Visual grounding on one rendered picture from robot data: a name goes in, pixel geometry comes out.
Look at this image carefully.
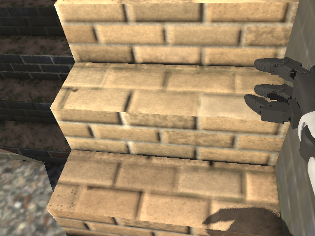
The robot right hand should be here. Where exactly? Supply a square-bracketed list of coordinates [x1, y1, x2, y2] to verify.
[244, 56, 315, 129]

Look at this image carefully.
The robot right forearm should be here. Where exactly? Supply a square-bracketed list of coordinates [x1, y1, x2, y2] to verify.
[297, 111, 315, 196]

